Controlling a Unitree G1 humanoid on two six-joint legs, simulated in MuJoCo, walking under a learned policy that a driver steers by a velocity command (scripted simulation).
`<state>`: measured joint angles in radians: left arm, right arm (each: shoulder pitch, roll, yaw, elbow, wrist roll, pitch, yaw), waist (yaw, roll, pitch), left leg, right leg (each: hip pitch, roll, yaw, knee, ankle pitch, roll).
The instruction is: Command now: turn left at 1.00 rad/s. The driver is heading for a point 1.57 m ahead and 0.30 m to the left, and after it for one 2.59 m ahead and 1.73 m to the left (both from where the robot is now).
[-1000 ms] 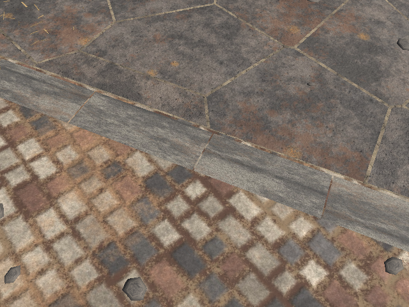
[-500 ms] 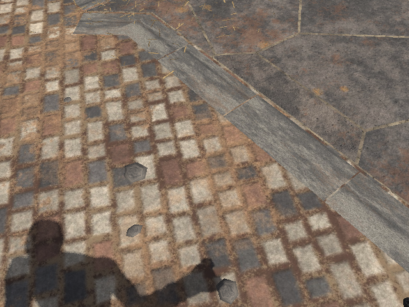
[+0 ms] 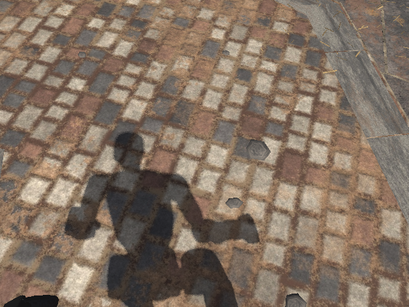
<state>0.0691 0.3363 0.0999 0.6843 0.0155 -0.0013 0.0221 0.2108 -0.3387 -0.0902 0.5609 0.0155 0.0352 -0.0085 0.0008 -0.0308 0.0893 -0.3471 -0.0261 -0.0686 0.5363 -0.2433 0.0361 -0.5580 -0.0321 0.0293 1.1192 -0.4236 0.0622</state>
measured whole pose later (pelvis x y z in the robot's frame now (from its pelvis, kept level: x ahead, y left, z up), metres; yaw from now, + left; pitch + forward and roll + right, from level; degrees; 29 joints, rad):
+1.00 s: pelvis +0.32 +0.24 +0.00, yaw +21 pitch +0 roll +2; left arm 0.28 0.32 0.05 0.73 -0.06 -0.04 -0.02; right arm 0.41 -0.27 -0.06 0.74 -0.01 -0.10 0.02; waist -0.03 -0.05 0.01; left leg -0.09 0.00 0.17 0.41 -0.33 0.01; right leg -0.72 -0.12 0.04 1.29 -0.13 -0.03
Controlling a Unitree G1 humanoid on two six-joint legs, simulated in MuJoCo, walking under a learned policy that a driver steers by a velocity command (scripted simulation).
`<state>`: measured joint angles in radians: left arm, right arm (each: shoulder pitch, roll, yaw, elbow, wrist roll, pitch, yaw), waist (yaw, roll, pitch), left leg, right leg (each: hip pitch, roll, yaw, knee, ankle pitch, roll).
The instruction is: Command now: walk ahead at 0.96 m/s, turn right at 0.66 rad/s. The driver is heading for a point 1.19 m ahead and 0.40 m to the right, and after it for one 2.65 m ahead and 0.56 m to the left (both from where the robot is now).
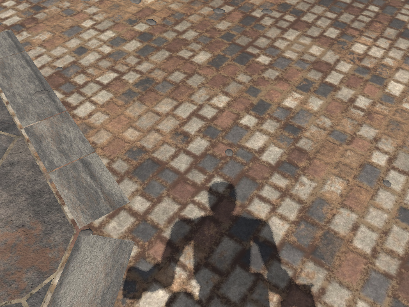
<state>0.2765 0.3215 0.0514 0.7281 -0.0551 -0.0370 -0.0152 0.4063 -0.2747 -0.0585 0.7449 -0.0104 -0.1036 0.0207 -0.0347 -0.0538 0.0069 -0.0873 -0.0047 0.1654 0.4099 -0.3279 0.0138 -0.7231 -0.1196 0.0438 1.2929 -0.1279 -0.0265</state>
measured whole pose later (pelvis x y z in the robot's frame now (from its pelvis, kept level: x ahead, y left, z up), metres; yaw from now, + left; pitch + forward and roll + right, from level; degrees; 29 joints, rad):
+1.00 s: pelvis +0.82 -0.19 +0.00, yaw -43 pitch +0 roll +3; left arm 0.02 0.27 0.00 0.60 -0.01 -0.09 -0.04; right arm 0.58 -0.27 -0.05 0.86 0.02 -0.11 0.02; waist -0.13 -0.04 0.03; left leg 0.07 -0.07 -0.01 0.24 -0.31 0.01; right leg -0.76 -0.09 0.05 0.86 -0.05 -0.05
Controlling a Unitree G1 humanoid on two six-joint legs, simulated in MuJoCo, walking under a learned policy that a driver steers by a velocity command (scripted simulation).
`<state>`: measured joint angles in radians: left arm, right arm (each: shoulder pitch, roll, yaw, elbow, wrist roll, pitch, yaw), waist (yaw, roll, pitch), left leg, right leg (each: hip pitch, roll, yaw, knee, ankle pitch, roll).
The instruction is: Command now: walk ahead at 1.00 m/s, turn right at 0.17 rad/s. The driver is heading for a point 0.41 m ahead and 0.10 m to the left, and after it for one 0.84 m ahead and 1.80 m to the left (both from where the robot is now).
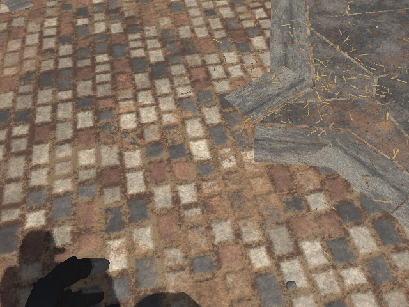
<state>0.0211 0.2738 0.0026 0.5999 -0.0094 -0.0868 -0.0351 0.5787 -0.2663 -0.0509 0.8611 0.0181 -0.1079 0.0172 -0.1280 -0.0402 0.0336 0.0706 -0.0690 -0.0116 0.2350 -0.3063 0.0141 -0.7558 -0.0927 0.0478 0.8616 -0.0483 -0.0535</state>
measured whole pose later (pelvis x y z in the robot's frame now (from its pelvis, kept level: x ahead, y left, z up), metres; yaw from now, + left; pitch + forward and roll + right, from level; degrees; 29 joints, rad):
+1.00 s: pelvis +0.90 +0.08 -0.01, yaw +40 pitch +1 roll +0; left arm -0.04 0.27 0.02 0.54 -0.02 -0.13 -0.01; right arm 0.41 -0.27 -0.07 0.73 0.05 -0.06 -0.02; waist -0.12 -0.02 0.04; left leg -0.03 -0.14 -0.29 0.49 -0.43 0.09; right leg -0.59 -0.04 0.19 0.53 0.03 0.09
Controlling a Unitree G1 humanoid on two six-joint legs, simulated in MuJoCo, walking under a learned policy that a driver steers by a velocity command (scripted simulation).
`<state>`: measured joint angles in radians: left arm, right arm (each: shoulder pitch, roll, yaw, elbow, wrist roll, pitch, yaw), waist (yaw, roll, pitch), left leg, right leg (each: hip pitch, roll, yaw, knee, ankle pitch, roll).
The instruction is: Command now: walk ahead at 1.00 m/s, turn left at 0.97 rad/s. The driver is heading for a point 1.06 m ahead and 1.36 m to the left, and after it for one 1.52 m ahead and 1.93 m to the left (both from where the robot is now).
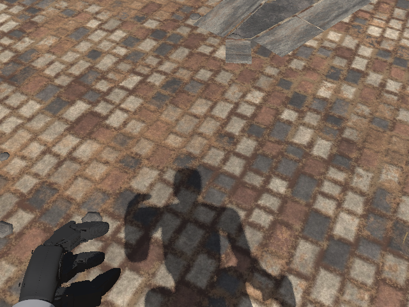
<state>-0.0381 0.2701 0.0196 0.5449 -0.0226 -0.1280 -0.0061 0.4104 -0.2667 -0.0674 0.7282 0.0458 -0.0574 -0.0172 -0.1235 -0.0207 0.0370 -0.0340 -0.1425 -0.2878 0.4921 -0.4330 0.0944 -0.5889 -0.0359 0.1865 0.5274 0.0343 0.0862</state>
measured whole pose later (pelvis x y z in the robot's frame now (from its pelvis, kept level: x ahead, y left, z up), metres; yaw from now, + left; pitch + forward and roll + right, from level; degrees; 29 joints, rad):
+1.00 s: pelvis +0.81 +0.21 -0.03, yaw +40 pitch +2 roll +0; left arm 0.01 0.27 0.00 0.63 -0.03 -0.11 -0.05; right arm 0.48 -0.27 -0.05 0.84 0.00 -0.07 0.00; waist -0.08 -0.02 0.03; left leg 0.24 -0.04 -0.07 0.29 -0.52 0.06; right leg -0.60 -0.03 -0.02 0.49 0.08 -0.04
